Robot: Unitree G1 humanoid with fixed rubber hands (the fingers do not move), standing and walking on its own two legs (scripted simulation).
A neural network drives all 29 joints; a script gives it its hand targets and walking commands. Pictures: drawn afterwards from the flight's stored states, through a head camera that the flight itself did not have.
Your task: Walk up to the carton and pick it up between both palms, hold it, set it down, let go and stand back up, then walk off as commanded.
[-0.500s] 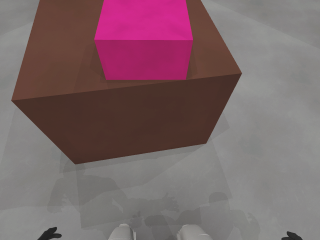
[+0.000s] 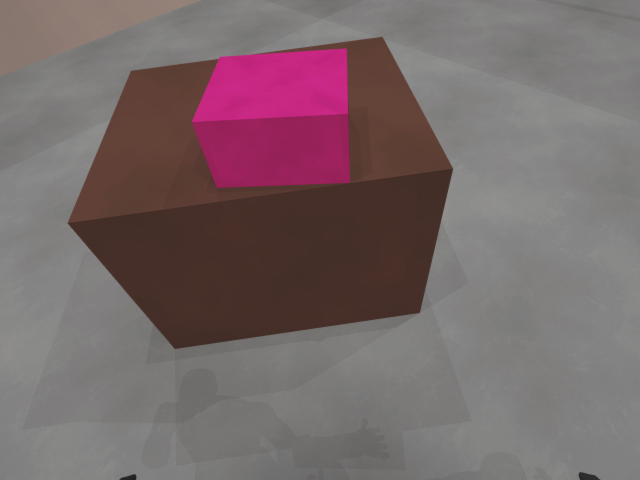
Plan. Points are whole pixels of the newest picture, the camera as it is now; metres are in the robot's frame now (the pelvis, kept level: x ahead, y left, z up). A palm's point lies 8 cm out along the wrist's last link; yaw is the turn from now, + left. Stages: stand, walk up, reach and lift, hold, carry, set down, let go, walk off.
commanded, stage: stand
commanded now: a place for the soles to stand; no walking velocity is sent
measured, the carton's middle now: (282, 117) +0.88 +0.08 -0.03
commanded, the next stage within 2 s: none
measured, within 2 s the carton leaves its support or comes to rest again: neither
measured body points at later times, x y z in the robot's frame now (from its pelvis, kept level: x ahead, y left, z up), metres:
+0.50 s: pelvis -0.05 +0.02 +0.00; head -0.06 +0.01 +0.45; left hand +0.03 +0.34 -0.11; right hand +0.02 -0.31 -0.12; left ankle -0.04 +0.14 -0.73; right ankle +0.04 -0.07 -0.73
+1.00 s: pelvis -0.01 +0.03 +0.00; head +0.00 +0.01 +0.45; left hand +0.08 +0.34 -0.11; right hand +0.06 -0.30 -0.12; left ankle -0.04 +0.14 -0.74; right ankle +0.04 -0.07 -0.74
